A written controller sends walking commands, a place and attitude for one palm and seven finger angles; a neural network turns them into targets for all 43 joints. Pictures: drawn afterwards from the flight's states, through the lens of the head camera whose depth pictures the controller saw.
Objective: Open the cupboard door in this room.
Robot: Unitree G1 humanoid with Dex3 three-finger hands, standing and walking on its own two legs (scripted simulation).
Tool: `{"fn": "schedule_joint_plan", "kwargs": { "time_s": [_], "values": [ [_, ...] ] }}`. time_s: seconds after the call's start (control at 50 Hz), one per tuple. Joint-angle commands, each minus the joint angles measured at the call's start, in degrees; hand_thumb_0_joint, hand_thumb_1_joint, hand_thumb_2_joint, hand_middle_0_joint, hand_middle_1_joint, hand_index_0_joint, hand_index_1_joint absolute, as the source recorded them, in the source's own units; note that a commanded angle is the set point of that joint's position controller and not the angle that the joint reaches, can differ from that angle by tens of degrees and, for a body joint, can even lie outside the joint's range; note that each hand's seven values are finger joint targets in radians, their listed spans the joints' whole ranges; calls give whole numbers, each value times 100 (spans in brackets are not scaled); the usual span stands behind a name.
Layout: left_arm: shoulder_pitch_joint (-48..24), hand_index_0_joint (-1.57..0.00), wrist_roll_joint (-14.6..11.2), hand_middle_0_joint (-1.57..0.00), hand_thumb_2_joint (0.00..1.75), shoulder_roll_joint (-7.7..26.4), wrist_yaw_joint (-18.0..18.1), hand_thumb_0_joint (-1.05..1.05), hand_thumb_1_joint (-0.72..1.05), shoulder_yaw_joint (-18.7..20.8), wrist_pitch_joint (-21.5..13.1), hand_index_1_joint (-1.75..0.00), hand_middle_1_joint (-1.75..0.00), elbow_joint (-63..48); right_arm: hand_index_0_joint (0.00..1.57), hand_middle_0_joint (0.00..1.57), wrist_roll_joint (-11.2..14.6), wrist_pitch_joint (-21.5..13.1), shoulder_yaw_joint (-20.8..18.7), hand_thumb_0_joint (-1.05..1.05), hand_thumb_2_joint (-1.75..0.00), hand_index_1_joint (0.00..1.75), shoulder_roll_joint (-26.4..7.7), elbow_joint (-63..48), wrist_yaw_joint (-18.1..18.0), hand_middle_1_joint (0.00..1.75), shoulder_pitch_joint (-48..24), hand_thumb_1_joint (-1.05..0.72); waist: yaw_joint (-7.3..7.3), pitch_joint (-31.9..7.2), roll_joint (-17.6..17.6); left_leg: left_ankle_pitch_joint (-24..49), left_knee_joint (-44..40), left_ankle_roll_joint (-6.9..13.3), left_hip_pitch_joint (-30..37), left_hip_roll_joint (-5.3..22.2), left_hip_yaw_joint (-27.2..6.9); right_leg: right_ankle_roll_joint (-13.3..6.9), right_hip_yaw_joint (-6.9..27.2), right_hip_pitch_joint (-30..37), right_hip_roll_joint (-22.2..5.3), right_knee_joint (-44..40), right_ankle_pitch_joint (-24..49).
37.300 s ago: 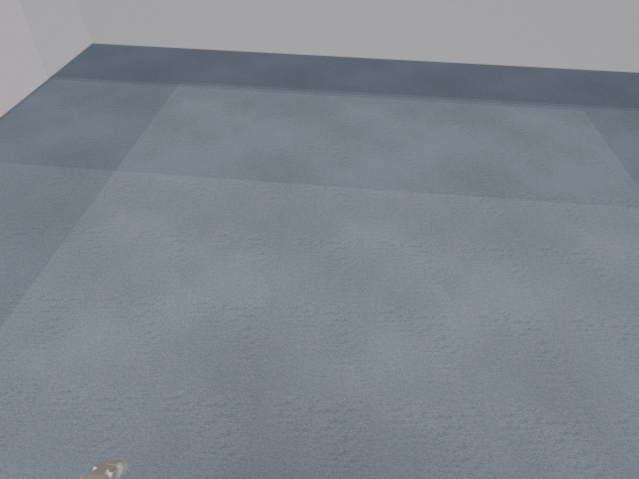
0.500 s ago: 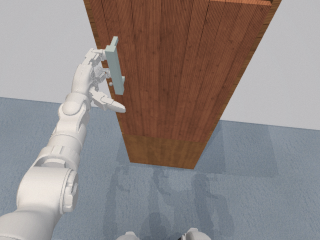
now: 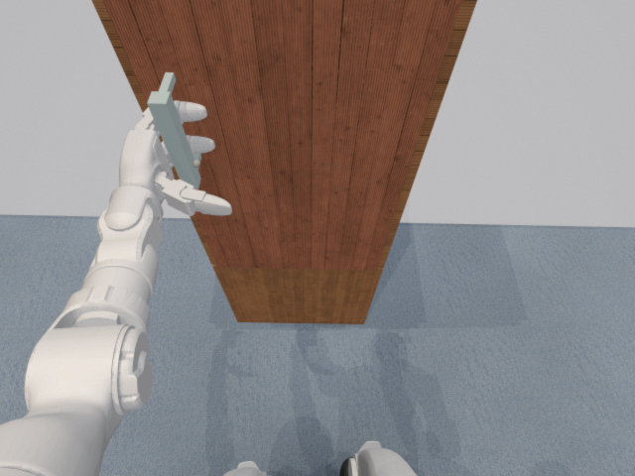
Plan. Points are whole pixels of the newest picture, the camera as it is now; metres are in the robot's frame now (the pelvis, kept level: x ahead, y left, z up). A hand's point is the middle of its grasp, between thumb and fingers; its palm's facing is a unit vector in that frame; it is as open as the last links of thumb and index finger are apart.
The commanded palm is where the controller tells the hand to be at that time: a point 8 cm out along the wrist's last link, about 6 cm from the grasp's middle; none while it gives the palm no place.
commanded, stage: slide the fingers in behind the handle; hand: left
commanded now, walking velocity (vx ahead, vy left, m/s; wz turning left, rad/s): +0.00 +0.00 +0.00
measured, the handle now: (181, 134) +0.53 +0.15 +0.11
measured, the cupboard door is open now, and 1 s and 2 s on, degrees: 0 0 44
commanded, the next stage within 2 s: close the thumb around the handle in 0.04 s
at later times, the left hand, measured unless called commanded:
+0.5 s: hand (193, 162) +0.48 +0.13 +0.10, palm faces -0.08 -1.00 -0.01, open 10.1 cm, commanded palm +0.47 +0.18 +0.11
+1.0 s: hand (196, 162) +0.48 +0.13 +0.10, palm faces -0.06 -1.00 -0.01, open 5.6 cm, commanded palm +0.45 +0.19 +0.11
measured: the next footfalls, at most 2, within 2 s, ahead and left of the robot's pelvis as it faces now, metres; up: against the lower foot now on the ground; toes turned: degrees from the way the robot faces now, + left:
none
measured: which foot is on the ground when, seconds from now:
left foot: down 0.00-1.00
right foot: down 0.00-1.00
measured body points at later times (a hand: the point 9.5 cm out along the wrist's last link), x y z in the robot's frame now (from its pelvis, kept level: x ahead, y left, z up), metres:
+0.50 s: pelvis +0.00 +0.01 +0.00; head +0.09 +0.01 +0.44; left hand +0.48 +0.19 +0.10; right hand +0.04 -0.26 -0.12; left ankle -0.01 +0.12 -0.70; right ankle +0.04 -0.10 -0.70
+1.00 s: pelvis +0.01 +0.01 +0.00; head +0.09 +0.01 +0.44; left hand +0.48 +0.19 +0.10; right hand +0.04 -0.25 -0.12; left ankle -0.01 +0.12 -0.70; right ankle +0.04 -0.10 -0.70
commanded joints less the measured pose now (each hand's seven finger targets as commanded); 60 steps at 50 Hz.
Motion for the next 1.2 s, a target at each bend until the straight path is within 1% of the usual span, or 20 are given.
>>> {"fn": "schedule_joint_plan", "kwargs": {
  "time_s": [0.0, 0.12, 0.18, 0.22, 0.34, 0.4, 0.44, 0.52, 0.6, 0.62, 0.74, 0.8, 0.86, 0.92, 0.96, 0.98, 1.0, 1.02, 1.12, 1.18],
  "values": [
    [-3050, -30, -29, -30, 30, 1038, -64, 0, -50, 80, -460, -120, -120, -1382, 20, 20, 25, -195, -332, 0, -90, 30, -815, -454, -84, 30, 521, -90, -163, -2508, 134, 1034, -546, 173, 710, -311, -151, 67, 348, 1642, 188, -505, 1445],
    [-3112, -30, -44, -30, 30, 918, -60, 0, -50, -35, -418, -120, -120, -1266, 20, 20, 32, -198, -330, 0, -90, 30, -838, -432, -84, 30, 534, -90, -255, -2284, 42, 874, -593, 178, 650, -295, -170, 78, 328, 1469, 189, -563, 1243],
    [-3168, -31, -33, -31, 37, 1129, -43, 0, -33, 128, -393, -122, -122, -1177, 20, 20, 23, -201, -333, 0, -90, 30, -871, -429, -110, 30, 571, -90, -268, -2299, -43, 878, -564, 199, 606, -298, -177, 78, 338, 1494, 190, -553, 1216],
    [-3191, -32, -30, -32, 42, 1002, -73, 0, -22, 30, -385, -123, -123, -1212, 20, 20, 23, -207, -335, 0, -90, 30, -855, -424, -95, 30, 563, -90, -260, -2368, 101, 913, -558, 176, 680, -297, -180, 76, 338, 1434, 183, -543, 1251],
    [-3069, -34, -53, -34, 56, 1149, -70, 0, 12, 187, -389, -127, -127, -1248, 20, 20, 10, -203, -324, 0, -90, 30, -866, -473, -77, 30, 564, -90, -194, -2529, 39, 1051, -557, 164, 678, -291, -179, 71, 317, 1583, 189, -491, 1400],
    [-3062, -36, -52, -36, 64, 1185, -64, 0, 28, 220, -382, -128, -128, -1139, 20, 20, 19, -185, -320, 0, -90, 30, -869, -470, -85, 30, 558, -90, -213, -2319, -24, 998, -556, 167, 626, -279, -188, 72, 304, 1460, 202, -504, 1326],
    [-3042, -36, -13, -36, 68, 1102, -49, 0, 40, 161, -394, -130, -130, -1211, 20, 20, 9, -179, -326, 0, -90, 30, -860, -488, -81, 30, 560, -90, -185, -2407, 155, 1072, -573, 141, 759, -269, -222, 46, 258, 1363, 201, -451, 1321],
    [-3141, -38, -9, -38, 78, 803, -7, 0, 62, -58, -408, -132, -132, -1241, 20, 20, 0, -185, -335, 0, -90, 30, -850, -473, -50, 30, 581, -90, -244, -2362, 116, 1192, -548, 128, 954, -244, -292, 40, 194, 1129, 224, -423, 1295],
    [-3113, -40, 17, -40, 88, 840, 45, 0, 84, -11, -459, -134, -134, -1413, 20, 20, -17, -179, -365, 0, -90, 30, -860, -481, -42, 30, 598, -90, -188, -2566, 208, 1427, -530, 105, 1125, -230, -317, 27, 176, 1145, 227, -368, 1426],
    [-3074, -40, 26, -40, 90, 642, 41, 0, 90, -180, -452, -135, -135, -1418, 20, 20, -11, -173, -360, 0, -90, 30, -841, -472, -28, 30, 588, -90, -209, -2555, 269, 1482, -526, 90, 1210, -221, -335, 22, 151, 1052, 229, -356, 1413],
    [-3179, -40, 50, -40, 90, 405, 133, 0, 90, -348, -432, -135, -135, -1378, 20, 20, -32, -156, -368, 0, -90, 30, -837, -405, -3, 30, 612, -90, -274, -2371, 123, 1491, -538, 88, 1236, -203, -366, 25, 115, 931, 243, -384, 1380],
    [-3146, -40, 65, -40, 90, 623, 163, 0, 90, -180, -489, -135, -135, -1588, 20, 20, -38, -148, -395, 0, -90, 30, -845, -414, -8, 30, 614, -90, -209, -2671, 163, 1691, -494, 97, 1345, -216, -351, 26, 142, 1093, 236, -353, 1571],
    [-2961, -40, 81, -40, 90, 493, 164, 0, 90, -256, -482, -135, -135, -1527, 20, 20, -32, -142, -382, 0, -90, 30, -809, -425, 13, 30, 562, -90, -165, -2459, 151, 1640, -536, 89, 1253, -221, -322, 16, 132, 1134, 239, -383, 1567],
    [-2852, -40, 66, -40, 90, 635, 134, 0, 90, -165, -488, -135, -135, -1534, 20, 20, -18, -125, -373, 0, -90, 30, -811, -451, -4, 30, 527, -90, -122, -2452, 161, 1597, -540, 102, 1150, -238, -283, 11, 163, 1270, 236, -385, 1636],
    [-2393, -40, 77, -40, 90, 1121, 90, 0, 90, 247, -499, -135, -135, -1601, 20, 20, -15, -89, -382, 0, -90, 30, -847, -545, -20, 30, 514, -90, 61, -2615, 29, 1672, -568, 122, 1008, -252, -231, 5, 205, 1631, 222, -345, 1818],
    [-2242, -40, 65, -40, 90, 1156, 59, 0, 90, 278, -515, -135, -135, -1709, 20, 20, -12, -77, -373, 0, -90, 30, -841, -614, -34, 30, 490, -90, 116, -2710, 141, 1865, -555, 126, 1085, -262, -221, -4, 196, 1708, 223, -303, 1964],
    [-2059, -40, 54, -40, 90, 1000, 7, 0, 90, 158, -499, -135, -135, -1780, 20, 20, 12, -67, -356, 0, -90, 30, -796, -662, -20, 30, 422, -90, 152, -2675, 315, 1899, -569, 103, 1121, -259, -201, -7, 198, 1684, 215, -318, 1973],
    [-1843, -40, -13, -40, 90, 916, -21, 0, 90, 175, -462, -135, -135, -1807, 20, 20, 21, -55, -366, 0, -90, 30, -787, -700, -13, 30, 404, -90, 166, -2603, 100, 1903, -584, 110, 1108, -241, -189, -1, 175, 1714, 228, -338, 1995],
    [-644, -40, -235, -40, 90, 757, -68, 0, 90, 218, -278, -135, -135, -2673, 20, 20, 78, -42, -402, 0, -90, 30, -727, -991, 21, 30, 200, -90, 402, -2687, -164, 2216, -661, 158, 1024, -236, -29, 21, 223, 2333, 218, -388, 2542],
    [290, -40, -284, -40, 90, 651, -49, 0, 90, 168, -169, -135, -135, -3465, 20, 20, 109, -69, -418, 0, -90, 30, -684, -1179, 52, 30, 25, -90, 577, -2617, -75, 2408, -752, 182, 992, -244, 64, 2, 253, 2688, 171, -403, 2816]
  ]
}}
